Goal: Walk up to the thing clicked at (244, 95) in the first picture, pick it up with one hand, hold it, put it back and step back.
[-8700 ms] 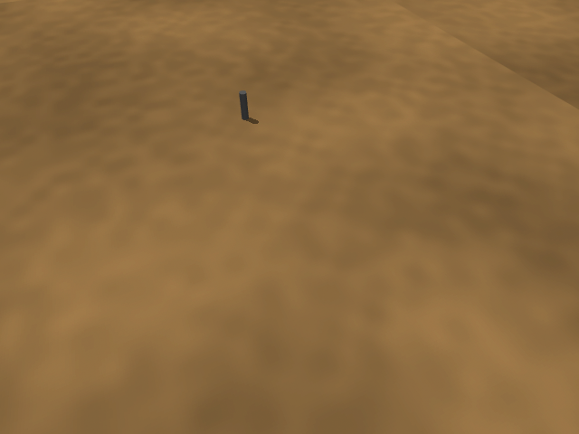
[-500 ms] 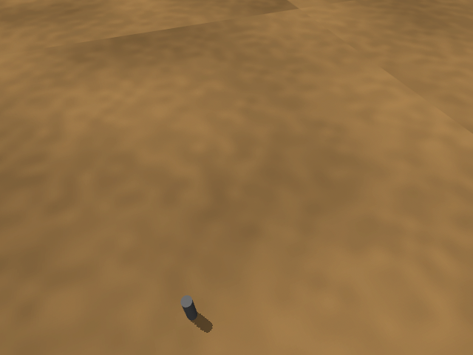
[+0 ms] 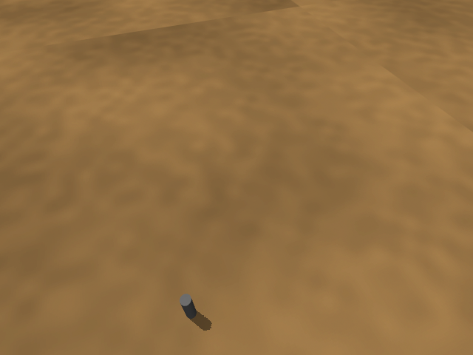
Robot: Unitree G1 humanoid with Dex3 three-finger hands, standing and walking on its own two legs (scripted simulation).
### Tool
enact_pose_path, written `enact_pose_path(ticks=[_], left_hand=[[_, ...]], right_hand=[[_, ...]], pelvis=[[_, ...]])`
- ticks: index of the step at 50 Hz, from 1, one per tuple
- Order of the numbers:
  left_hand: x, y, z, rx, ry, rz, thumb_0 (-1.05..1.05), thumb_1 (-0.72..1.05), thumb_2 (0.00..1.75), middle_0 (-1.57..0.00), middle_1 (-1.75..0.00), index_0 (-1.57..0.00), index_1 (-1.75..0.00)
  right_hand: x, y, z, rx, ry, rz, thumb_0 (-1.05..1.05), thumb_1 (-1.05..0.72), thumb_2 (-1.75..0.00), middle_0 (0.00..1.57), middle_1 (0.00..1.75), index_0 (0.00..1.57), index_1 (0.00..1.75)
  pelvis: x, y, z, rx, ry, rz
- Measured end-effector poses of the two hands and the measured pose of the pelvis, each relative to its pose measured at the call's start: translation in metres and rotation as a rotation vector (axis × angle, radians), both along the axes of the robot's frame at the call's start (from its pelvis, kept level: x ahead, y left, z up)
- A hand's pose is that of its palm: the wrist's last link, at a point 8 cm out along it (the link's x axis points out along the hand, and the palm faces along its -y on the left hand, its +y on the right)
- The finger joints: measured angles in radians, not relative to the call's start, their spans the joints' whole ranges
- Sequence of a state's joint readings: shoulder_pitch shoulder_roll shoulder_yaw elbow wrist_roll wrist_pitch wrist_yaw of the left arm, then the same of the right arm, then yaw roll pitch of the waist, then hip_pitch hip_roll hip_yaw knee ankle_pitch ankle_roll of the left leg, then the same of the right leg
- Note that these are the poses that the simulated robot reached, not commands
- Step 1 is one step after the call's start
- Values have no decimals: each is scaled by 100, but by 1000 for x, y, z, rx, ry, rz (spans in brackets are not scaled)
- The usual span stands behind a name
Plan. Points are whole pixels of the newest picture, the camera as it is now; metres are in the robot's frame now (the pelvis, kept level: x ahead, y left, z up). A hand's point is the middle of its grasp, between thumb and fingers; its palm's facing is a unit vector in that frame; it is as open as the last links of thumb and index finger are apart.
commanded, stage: stand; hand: left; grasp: from the side
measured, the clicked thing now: (188, 306) +0.38 +0.20 -0.70
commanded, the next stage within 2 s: go down in 0.24 s
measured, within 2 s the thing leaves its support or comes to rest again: neither
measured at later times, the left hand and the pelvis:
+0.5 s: hand out of the picture +0.13 +0.25 -0.16, palm faces +0.07 -0.95 -0.32, open 9.0 cm; pelvis -0.01 +0.00 -0.01, yaw +2 degrees
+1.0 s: hand out of the picture +0.14 +0.27 -0.19, palm faces +0.05 -0.95 -0.31, open 16.9 cm; pelvis +0.00 +0.02 -0.06, yaw +2 degrees
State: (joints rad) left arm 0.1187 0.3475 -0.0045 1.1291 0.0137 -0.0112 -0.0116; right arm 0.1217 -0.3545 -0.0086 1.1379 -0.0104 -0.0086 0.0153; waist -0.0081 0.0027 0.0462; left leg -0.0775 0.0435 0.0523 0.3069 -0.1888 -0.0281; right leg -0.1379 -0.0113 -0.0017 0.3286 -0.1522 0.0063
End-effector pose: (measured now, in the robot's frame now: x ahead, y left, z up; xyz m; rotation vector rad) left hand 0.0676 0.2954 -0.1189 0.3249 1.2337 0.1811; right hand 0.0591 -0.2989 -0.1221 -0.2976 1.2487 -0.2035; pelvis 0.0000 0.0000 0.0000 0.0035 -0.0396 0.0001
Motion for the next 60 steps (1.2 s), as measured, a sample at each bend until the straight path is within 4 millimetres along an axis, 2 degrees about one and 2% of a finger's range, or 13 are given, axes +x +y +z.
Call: enact_pose_path(ticks=[18,21,27,31,38,46,53,60], left_hand=[[6,1,2,3,-12,1,0,90,89,-21,-30,-20,-30],[20,-2,1,-2,-87,42,0,86,85,-20,-26,-19,-26],[63,0,-7,-24,-171,40,0,61,60,-11,-14,-10,-14],[74,7,-9,-19,-188,21,0,40,41,-8,-11,-7,-10],[66,20,-16,-7,-139,28,0,1,19,-8,-8,-7,-7],[59,23,-35,-33,-184,35,-1,-34,8,-9,-8,-8,-8],[58,26,-39,-31,-207,22,-1,-48,4,-10,-8,-9,-8],[52,30,-42,-22,-192,32,-1,-53,4,-10,-7,-9,-8]], right_hand=[[7,2,0,3,-8,11,1,-91,-90,21,30,20,30],[14,8,1,3,-82,20,1,-93,-90,21,30,20,30],[23,30,-5,34,-157,30,1,-97,-91,20,30,20,30],[25,41,-7,48,-194,15,1,-97,-91,20,30,20,30],[44,52,-10,53,-279,37,1,-94,-90,21,30,20,30],[75,58,-16,15,-383,90,1,-90,-89,20,30,20,30],[95,68,-19,6,-449,116,1,-88,-89,20,30,20,30],[104,76,-25,11,-497,131,1,-87,-88,21,30,20,30]], pelvis=[[3,0,0,0,3,5],[-1,0,-3,-1,34,24],[-11,-2,-14,-2,115,31],[-9,0,-20,-4,143,27],[-4,9,-32,-16,183,31],[-3,17,-54,-29,242,39],[-2,19,-68,-41,269,44],[-2,20,-79,-52,300,49]])
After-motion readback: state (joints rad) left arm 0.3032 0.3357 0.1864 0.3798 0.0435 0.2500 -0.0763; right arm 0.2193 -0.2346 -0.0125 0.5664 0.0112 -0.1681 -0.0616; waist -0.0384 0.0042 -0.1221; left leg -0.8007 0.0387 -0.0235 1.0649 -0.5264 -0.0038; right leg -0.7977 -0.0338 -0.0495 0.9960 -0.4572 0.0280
